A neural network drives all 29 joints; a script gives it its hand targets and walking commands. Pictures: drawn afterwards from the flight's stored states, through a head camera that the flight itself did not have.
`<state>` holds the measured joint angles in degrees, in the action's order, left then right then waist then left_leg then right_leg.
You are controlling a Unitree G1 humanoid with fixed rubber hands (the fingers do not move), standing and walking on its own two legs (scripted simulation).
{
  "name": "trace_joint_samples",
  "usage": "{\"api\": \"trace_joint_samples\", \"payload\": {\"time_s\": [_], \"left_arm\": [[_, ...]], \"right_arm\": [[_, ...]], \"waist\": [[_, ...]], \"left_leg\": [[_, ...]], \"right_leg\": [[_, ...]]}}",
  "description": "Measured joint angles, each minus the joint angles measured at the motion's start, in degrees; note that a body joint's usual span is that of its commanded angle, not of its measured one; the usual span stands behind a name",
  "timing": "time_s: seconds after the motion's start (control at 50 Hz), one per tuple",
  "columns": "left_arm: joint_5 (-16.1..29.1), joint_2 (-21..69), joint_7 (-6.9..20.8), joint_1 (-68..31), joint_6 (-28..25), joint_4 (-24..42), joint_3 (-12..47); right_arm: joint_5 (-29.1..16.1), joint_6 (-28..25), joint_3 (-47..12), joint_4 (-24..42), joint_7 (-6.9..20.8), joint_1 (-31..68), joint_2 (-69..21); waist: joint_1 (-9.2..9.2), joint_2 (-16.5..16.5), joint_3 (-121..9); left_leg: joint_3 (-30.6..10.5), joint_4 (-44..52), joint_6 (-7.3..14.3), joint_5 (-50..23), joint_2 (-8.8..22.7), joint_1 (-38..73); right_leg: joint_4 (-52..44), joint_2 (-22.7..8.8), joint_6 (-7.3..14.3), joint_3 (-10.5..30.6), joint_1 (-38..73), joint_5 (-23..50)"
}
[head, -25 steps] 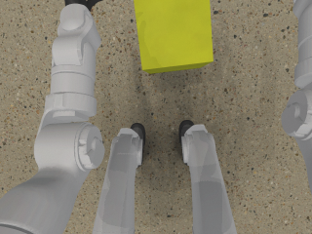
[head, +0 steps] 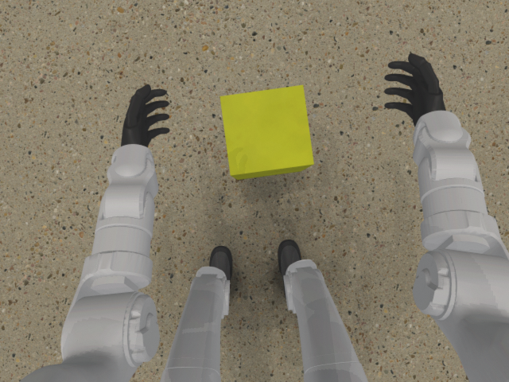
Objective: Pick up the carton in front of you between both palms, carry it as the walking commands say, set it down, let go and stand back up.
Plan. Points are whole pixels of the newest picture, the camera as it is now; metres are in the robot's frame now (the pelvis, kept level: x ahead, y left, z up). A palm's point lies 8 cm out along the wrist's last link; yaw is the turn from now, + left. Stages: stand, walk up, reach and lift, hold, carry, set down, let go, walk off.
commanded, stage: let go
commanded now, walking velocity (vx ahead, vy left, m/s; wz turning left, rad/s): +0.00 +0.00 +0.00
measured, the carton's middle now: (265, 139) +0.50 -0.03 -0.57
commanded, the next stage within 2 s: stand in 1.12 s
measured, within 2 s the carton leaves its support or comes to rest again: neither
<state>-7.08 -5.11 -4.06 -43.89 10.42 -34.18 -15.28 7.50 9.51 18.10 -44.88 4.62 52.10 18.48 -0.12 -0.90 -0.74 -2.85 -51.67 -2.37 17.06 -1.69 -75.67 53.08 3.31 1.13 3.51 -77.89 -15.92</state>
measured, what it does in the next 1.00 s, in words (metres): rises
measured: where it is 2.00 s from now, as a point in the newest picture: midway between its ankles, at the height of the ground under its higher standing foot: (256, 285)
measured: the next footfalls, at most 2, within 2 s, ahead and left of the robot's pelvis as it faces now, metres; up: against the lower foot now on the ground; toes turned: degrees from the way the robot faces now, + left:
none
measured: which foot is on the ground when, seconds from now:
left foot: down 0.00-1.00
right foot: down 0.00-1.00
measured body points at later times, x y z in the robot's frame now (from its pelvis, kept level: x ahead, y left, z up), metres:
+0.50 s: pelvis +0.05 +0.03 +0.07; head +0.17 +0.02 +0.51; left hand +0.27 +0.25 -0.02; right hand +0.29 -0.21 -0.02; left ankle +0.04 +0.14 -0.66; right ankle +0.05 -0.10 -0.66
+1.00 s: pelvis +0.07 +0.02 +0.09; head +0.08 +0.02 +0.54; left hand +0.24 +0.25 +0.01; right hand +0.24 -0.21 +0.01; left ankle +0.04 +0.14 -0.66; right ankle +0.05 -0.10 -0.66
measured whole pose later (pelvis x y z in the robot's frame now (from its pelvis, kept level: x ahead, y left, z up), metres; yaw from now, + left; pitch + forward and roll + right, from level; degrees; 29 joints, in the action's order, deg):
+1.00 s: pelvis +0.07 +0.02 +0.09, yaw +0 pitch -4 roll +0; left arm -1.0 -11.5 4.1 11.8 7.9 -25.0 -2.5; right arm 1.0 8.0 2.7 -24.2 4.5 -12.7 12.1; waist 0.0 -0.5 5.2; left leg -3.1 -25.0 0.5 16.5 -1.3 -4.0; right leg 24.4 1.5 0.1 3.1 -4.8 -15.2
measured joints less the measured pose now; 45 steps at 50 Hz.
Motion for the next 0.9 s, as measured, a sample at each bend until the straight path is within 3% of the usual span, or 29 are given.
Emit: {"api": "trace_joint_samples", "payload": {"time_s": [0.32,0.58,0.72,0.9], "left_arm": [[4.61,-2.25,4.60,30.70,-7.61,3.29,7.68],[7.77,-5.44,6.56,52.55,-9.62,8.26,12.56],[7.99,-7.23,7.65,57.23,-7.59,8.94,13.24],[6.54,-6.72,8.13,55.80,-3.38,9.05,12.98]], "right_arm": [[-4.95,-7.91,-6.08,7.74,0.07,-33.19,-4.55],[-6.93,-9.65,-12.09,15.43,-0.92,-57.27,-6.14],[-7.10,-7.05,-14.70,18.30,-0.82,-64.15,-6.39],[-6.81,-2.50,-15.46,20.32,-0.04,-65.10,-6.24]], "waist": [[-1.22,-0.27,-2.26],[-1.21,-0.36,1.41],[-0.40,0.12,2.58],[0.16,0.57,5.06]], "left_leg": [[-0.48,11.88,1.82,-1.10,-0.08,25.38],[-0.31,22.87,3.07,-1.58,-0.41,53.03],[-0.45,27.01,3.08,-1.72,-0.08,64.51],[-0.31,26.67,2.92,-0.68,0.29,70.33]], "right_leg": [[-13.96,-0.98,-1.17,-0.18,26.77,1.49],[-24.96,-2.10,-1.69,0.04,54.55,1.73],[-29.27,-2.10,-1.48,-0.19,66.14,1.95],[-28.92,-1.81,-1.17,-0.35,71.93,0.97]]}}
